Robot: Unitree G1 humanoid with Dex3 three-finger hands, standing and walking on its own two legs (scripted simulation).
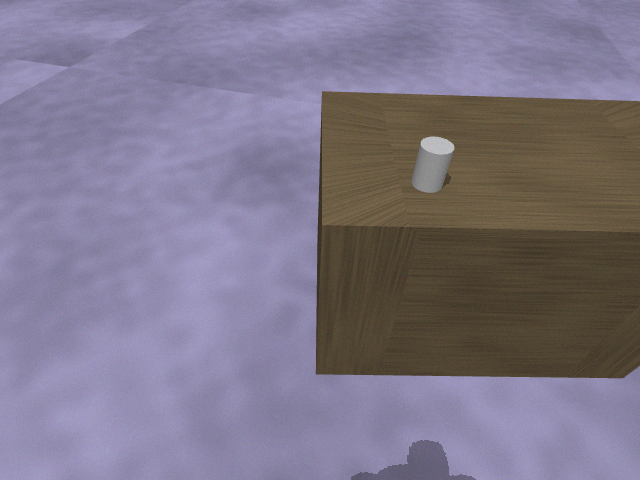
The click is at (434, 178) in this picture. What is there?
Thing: squat round
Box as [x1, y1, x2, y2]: [411, 137, 453, 192]
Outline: 440,137 426,137 420,143 411,182 416,188 422,191 433,192 441,188 453,151 453,145 448,140
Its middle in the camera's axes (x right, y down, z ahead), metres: +0.25 -0.18 +0.89
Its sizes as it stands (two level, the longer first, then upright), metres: 0.075 0.075 0.105
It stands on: a support 0.70 m high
